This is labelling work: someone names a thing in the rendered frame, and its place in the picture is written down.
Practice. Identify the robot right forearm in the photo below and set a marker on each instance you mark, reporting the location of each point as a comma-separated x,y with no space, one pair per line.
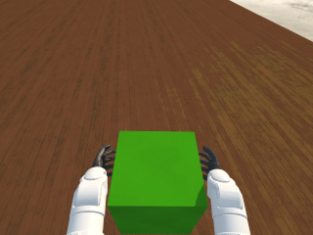
227,204

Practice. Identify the robot right hand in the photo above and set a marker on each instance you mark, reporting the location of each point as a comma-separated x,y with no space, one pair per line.
211,161

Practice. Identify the robot left hand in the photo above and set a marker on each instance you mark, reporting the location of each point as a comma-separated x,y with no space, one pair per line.
101,159

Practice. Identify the carton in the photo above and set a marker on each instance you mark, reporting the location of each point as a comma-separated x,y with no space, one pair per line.
157,186

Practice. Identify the robot left forearm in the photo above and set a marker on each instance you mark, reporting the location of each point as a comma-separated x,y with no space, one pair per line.
89,203

